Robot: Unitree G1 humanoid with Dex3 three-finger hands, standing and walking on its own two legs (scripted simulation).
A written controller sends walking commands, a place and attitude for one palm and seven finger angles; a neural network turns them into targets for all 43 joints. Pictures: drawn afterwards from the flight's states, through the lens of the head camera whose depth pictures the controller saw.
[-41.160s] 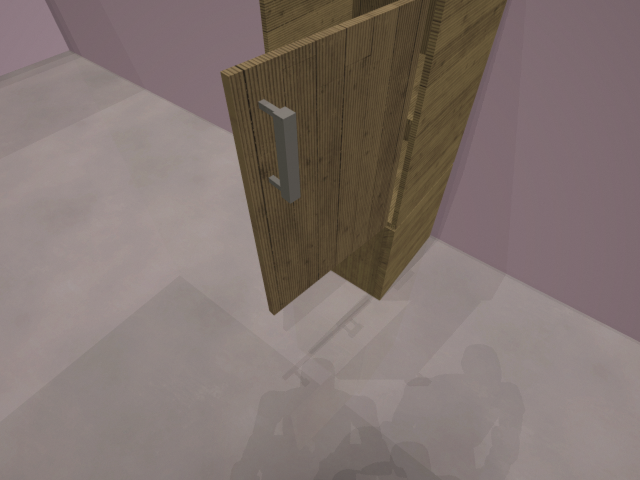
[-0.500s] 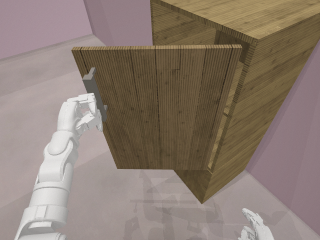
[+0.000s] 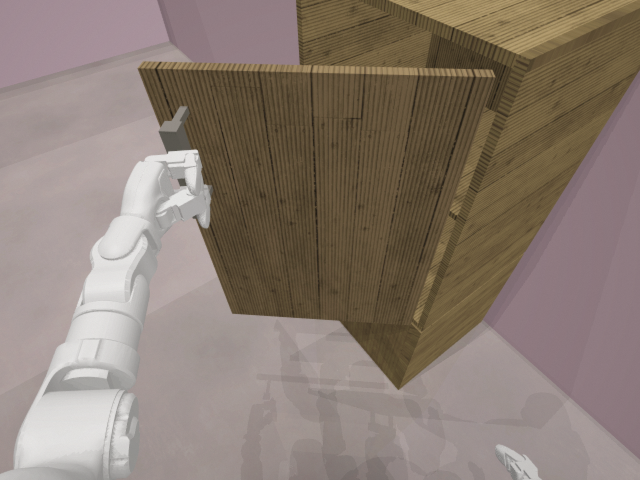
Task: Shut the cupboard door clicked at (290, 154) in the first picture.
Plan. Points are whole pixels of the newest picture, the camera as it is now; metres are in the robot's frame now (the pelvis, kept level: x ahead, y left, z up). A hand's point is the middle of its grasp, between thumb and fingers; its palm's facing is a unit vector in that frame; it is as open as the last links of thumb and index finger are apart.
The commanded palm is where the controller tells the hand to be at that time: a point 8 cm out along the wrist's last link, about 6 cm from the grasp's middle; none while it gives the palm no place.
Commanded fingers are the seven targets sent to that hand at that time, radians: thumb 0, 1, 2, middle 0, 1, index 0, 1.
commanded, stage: push the door shut along its arc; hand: left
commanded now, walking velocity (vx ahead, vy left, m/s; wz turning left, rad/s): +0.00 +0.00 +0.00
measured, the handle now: (192, 165) +0.49 +0.19 +0.13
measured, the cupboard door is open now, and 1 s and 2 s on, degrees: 49 35 24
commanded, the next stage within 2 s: pull the fist back off the door in 1.38 s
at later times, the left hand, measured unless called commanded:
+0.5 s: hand (224, 164) +0.48 +0.14 +0.14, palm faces -0.21 -0.98 -0.01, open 3.1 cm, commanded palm +0.48 +0.19 +0.14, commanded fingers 0.00 0.90 0.90 -1.30 -1.50 -1.30 -1.50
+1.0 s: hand (267, 135) +0.54 +0.09 +0.15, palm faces -0.32 -0.95 -0.01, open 2.9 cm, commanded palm +0.54 +0.15 +0.14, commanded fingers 0.00 0.90 0.90 -1.30 -1.50 -1.30 -1.50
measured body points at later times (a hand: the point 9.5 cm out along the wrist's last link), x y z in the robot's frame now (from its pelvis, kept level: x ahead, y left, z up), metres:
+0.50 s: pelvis -0.01 +0.01 -0.01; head +0.06 +0.01 +0.44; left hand +0.49 +0.20 +0.15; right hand +0.04 -0.26 -0.13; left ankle +0.02 +0.10 -0.73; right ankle -0.01 -0.08 -0.73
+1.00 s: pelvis +0.01 +0.01 -0.02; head +0.10 +0.00 +0.42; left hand +0.55 +0.14 +0.15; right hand -0.01 -0.26 -0.13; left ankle +0.02 +0.10 -0.73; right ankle -0.01 -0.08 -0.73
